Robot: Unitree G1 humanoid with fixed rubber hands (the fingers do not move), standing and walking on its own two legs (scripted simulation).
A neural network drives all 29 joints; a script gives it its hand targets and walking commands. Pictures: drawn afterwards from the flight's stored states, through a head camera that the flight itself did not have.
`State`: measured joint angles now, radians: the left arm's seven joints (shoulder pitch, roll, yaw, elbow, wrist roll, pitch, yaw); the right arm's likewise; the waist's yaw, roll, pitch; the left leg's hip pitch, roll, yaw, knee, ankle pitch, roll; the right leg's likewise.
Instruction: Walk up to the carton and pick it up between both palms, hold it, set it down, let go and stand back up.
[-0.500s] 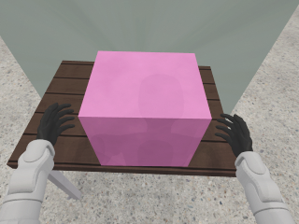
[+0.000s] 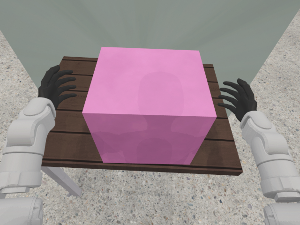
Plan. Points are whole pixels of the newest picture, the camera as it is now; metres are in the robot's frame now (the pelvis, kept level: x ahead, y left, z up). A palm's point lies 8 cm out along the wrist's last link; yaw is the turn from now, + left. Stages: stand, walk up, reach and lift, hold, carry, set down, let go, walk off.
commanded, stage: reach and lift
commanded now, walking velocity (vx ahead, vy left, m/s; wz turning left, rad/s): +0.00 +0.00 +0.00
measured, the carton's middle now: (148, 109) +0.46 +0.04 +0.00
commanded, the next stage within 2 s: none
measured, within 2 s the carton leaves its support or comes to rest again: neither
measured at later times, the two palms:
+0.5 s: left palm (57, 94) +0.39 +0.27 +0.11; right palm (239, 103) +0.42 -0.21 +0.10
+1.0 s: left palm (70, 120) +0.38 +0.27 +0.02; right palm (219, 124) +0.42 -0.19 +0.01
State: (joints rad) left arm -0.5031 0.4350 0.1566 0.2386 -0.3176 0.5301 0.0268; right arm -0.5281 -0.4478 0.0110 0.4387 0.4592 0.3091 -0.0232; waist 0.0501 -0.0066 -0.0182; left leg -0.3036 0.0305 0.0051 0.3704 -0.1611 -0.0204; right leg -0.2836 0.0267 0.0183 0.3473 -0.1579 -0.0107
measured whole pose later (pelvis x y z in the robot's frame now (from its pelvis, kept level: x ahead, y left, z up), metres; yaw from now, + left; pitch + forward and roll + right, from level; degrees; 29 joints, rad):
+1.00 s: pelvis +0.00 +0.00 -0.03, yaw +1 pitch +19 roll -2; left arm -0.67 0.32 -0.02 1.04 -0.34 -0.19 0.02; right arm -0.67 -0.34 0.13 1.05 0.41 -0.20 -0.01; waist 0.08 0.02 -0.21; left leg -0.72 0.04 -0.03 0.65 -0.27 -0.02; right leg -0.68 0.04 -0.01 0.60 -0.26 -0.01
